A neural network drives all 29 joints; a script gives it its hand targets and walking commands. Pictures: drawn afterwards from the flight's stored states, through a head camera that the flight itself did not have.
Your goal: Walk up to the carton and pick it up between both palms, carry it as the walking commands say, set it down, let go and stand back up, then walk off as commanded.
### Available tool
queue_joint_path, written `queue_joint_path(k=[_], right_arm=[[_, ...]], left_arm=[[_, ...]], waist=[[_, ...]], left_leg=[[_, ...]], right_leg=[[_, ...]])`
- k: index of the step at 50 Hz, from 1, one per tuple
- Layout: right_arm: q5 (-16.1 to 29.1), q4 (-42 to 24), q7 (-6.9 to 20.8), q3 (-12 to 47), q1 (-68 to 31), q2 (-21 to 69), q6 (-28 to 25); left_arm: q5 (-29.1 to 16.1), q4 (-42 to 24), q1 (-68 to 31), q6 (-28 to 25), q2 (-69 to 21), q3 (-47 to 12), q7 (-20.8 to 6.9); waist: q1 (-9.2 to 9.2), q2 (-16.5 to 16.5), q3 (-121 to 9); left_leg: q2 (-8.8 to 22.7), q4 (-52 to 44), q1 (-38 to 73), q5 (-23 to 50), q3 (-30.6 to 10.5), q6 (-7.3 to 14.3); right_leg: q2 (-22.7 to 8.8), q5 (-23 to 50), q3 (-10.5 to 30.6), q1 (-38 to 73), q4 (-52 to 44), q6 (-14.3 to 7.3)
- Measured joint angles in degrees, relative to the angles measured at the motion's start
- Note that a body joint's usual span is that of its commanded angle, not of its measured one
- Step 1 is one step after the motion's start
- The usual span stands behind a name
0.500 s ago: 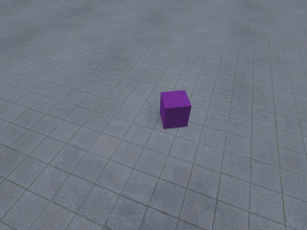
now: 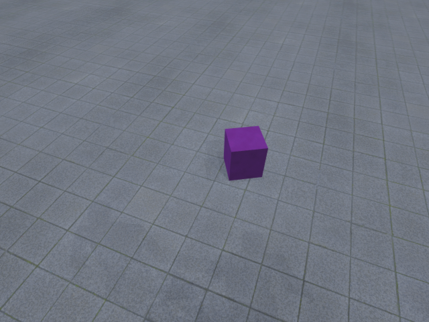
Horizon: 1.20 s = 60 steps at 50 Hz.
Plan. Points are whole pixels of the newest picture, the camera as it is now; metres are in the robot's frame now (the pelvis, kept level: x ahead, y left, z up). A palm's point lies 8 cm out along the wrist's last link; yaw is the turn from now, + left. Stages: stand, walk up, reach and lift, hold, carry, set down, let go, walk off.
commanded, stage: walk up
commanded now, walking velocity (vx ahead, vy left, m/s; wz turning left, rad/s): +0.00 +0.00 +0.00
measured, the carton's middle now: (243, 153) +1.18 -0.20 -0.66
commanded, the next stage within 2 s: none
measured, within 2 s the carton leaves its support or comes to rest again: neither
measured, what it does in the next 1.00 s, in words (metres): walks ahead: right foot, then left foot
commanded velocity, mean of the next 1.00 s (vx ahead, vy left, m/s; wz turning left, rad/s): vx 0.49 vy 0.07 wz -0.07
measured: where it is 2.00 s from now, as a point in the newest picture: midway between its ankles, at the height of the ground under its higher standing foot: (223, 221)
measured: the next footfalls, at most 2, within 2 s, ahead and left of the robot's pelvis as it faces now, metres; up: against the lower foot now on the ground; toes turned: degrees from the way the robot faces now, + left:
right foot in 0.42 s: +0.15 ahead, -0.20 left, +0.00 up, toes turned -13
left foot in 0.92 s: +0.49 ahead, +0.06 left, +0.00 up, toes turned +5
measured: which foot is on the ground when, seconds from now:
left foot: down 0.00-0.40, up 0.42-0.90, down 0.92-1.00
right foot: down 0.00-0.14, up 0.16-0.40, down 0.42-0.92, up 0.94-1.00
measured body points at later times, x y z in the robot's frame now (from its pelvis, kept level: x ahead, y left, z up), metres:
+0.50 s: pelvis +0.10 -0.08 -0.02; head +0.11 -0.10 +0.43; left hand +0.20 +0.17 -0.15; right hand +0.08 -0.36 -0.18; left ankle +0.02 +0.09 -0.69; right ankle +0.11 -0.19 -0.75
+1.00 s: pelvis +0.37 -0.03 -0.03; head +0.43 -0.03 +0.42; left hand +0.30 +0.21 -0.17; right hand +0.51 -0.26 -0.17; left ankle +0.45 +0.05 -0.75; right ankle +0.17 -0.17 -0.66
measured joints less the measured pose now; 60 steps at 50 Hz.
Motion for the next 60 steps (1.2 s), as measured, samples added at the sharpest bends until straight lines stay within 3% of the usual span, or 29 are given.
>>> queue_joint_path(k=[3, 5, 7, 9, 13, 15, 19, 21, 23, 25, 28, 32, 37, 42, 45, 47, 50, 51, 52, 57, 60], right_arm=[[0.04, 0.00, -0.01, -0.05, 0.03, -0.10, 0.04], [-0.34, -0.97, 0.49, -0.95, 0.61, 0.02, 0.53], [-0.78, -2.53, 0.64, -1.80, 1.28, 0.79, 0.98], [-1.13, -3.67, 0.18, -2.51, 2.49, 1.82, 0.11], [-1.34, -2.80, -0.20, -2.88, 8.07, 4.22, -1.23], [-1.31, -1.88, 0.12, -2.88, 10.97, 5.07, -1.06], [-1.30, -1.33, 1.01, -3.39, 13.80, 5.10, -0.50], [-1.58, -1.52, 1.28, -3.34, 14.42, 4.87, -0.38], [-1.68, -1.39, 1.52, -3.05, 13.64, 4.40, 0.57], [-1.85, -1.76, 1.78, -3.14, 12.22, 4.79, 0.94], [-1.78, -3.36, 2.51, -3.09, 9.77, 5.79, 0.57], [-1.32, -5.62, 3.44, -3.43, 4.88, 6.61, 0.98], [-1.05, -7.63, 4.24, -3.39, -0.02, 6.59, 1.68], [-0.97, -9.19, 4.90, -2.47, -4.03, 8.22, 1.56], [-0.93, -10.11, 4.62, -2.19, -5.49, 9.38, 0.18], [-1.39, -10.00, 3.73, -2.75, -5.05, 9.91, -1.56], [-2.29, -9.39, 1.97, -2.87, -1.96, 9.65, -2.89], [-2.43, -8.59, 1.59, -2.88, -0.56, 9.78, -3.03], [-2.34, -7.79, 1.31, -2.84, 0.97, 10.03, -3.15], [-0.88, -4.78, 0.87, -2.50, 10.05, 10.90, -3.66], [-0.65, -2.71, 0.68, -2.80, 15.44, 10.75, -3.82]], left_arm=[[0.02, 0.00, 0.05, -0.07, 0.04, -0.05, 0.01], [-0.08, -0.84, 0.86, 0.68, -0.14, 0.67, -0.40], [0.21, -1.77, 2.35, 2.14, -0.32, 1.48, -1.37], [0.51, -2.15, 3.08, 2.89, -0.72, 1.94, -2.03], [1.19, -2.89, 2.70, 2.38, -2.35, 2.41, -2.99], [1.27, -3.77, 2.95, 1.76, -3.34, 2.07, -3.49], [0.79, -5.24, 4.07, 0.61, -5.61, 1.04, -4.04], [0.89, -5.87, 4.59, -0.41, -6.20, 1.24, -3.63], [1.28, -6.16, 5.09, -1.29, -7.93, 2.08, -2.65], [1.25, -6.17, 7.01, -1.60, -9.13, 2.19, -1.94], [1.23, -5.39, 10.89, -2.37, -9.87, 2.31, -1.35], [0.99, -3.95, 16.25, -3.10, -10.02, 2.47, -1.03], [0.64, -1.84, 20.94, -3.40, -10.83, 2.70, -0.62], [0.79, -0.64, 24.20, -3.15, -11.10, 2.75, -0.03], [0.47, -0.19, 25.44, -2.82, -11.07, 2.69, 0.17], [-0.18, 0.08, 24.31, -2.28, -10.99, 2.54, 0.22], [-0.86, -1.95, 18.15, -2.12, -11.16, 2.28, 0.31], [-0.83, -2.82, 16.32, -2.34, -10.98, 2.36, 0.29], [-0.74, -3.46, 14.57, -2.48, -10.54, 2.44, 0.24], [0.74, -6.13, 8.09, -1.12, -6.84, 3.39, -0.48], [1.29, -7.34, 4.60, 0.32, -6.41, 3.58, -1.27]], waist=[[-0.01, -0.07, 0.04], [0.15, -0.18, -0.95], [0.29, -0.37, -1.93], [0.01, -0.48, -2.07], [-1.35, -0.27, -1.53], [-1.90, 0.10, -1.68], [-2.00, 1.44, -1.24], [-1.41, 1.34, -1.18], [-0.73, 2.69, -0.57], [-0.69, 2.91, -0.29], [0.71, 1.99, -0.58], [3.24, 0.72, -0.35], [5.14, 1.19, 0.50], [6.35, 0.85, 0.83], [6.56, 0.37, 0.69], [5.95, -0.10, 0.95], [5.22, 1.44, 2.77], [4.61, 1.50, 3.00], [3.67, 1.24, 3.08], [-1.31, -2.02, 1.35], [-2.82, -2.79, -0.57]], left_leg=[[0.01, 0.01, 0.02, -0.06, -0.04, 0.00], [0.11, 2.64, -1.81, -4.94, 0.55, 0.46], [0.49, 5.52, -3.58, -8.37, 1.78, 0.38], [0.87, 5.47, -4.03, -5.60, 2.58, 0.18], [2.28, 3.03, -1.30, -3.78, 1.80, -1.69], [3.57, 1.23, 1.00, -3.87, 1.77, -2.28], [6.28, 2.19, 4.76, -7.63, 3.56, -4.36], [6.87, 9.73, 3.16, -13.18, 4.14, -3.08], [6.42, 26.59, -3.47, -17.86, 0.80, -0.95], [5.26, 39.19, -10.23, -14.30, 0.05, 0.07], [5.12, 45.18, -18.18, -7.19, 2.74, 0.39], [6.31, 42.04, -25.21, 0.15, 4.23, -0.13], [6.74, 31.30, -29.05, 7.28, 4.66, -0.99], [5.49, 19.01, -27.59, 7.58, 7.94, -0.68], [3.67, 13.19, -23.93, 3.56, 9.94, 1.20], [1.99, 13.88, -22.99, 3.93, 10.54, 3.58], [1.60, 16.70, -21.76, -0.40, 9.56, 5.02], [1.44, 15.01, -19.73, -1.07, 9.43, 4.44], [1.24, 13.40, -17.77, -0.55, 9.55, 5.36], [0.82, 8.01, -7.15, -3.04, 9.44, 4.01], [1.26, 4.38, -0.78, -3.59, 8.80, 3.49]], right_leg=[[0.00, -0.04, -0.03, 0.07, -0.07, 0.01], [-0.23, -4.50, 0.30, -1.79, 2.25, -0.79], [-0.13, -10.13, 1.09, -4.96, 7.37, -1.30], [-0.54, -13.63, 0.50, -9.06, 15.41, -1.09], [-1.68, -10.95, -0.53, -16.18, 30.21, -0.21], [-2.34, -9.46, -0.91, -17.42, 30.20, -0.10], [-3.60, -6.30, -3.33, -14.48, 18.66, 0.40], [-3.95, -4.07, -4.64, -12.42, 14.21, 0.10], [-3.04, -5.35, -5.50, -12.96, 18.07, -0.64], [-2.96, -6.79, -6.63, -9.73, 16.00, -0.66], [-3.15, -5.39, -7.15, -4.09, 8.89, -0.98], [-3.35, -3.87, -5.98, 1.79, 0.87, -0.48], [-3.86, -4.63, -6.04, 8.14, -5.28, 0.97], [-5.21, -8.46, -6.55, 12.25, -6.94, 3.56], [-6.62, -13.70, -6.71, 12.19, -2.05, 5.17], [-8.36, -17.46, -5.75, 7.45, 11.90, 4.08], [-5.35, -16.81, -0.77, -6.79, 42.29, 0.73], [-4.77, -15.06, -0.34, -10.94, 48.03, 0.18], [-4.55, -13.07, -0.36, -14.49, 51.10, -0.11], [-4.98, -7.04, -1.35, -25.12, 49.56, 0.38], [-5.80, -1.47, -2.93, -27.13, 42.97, 0.89]])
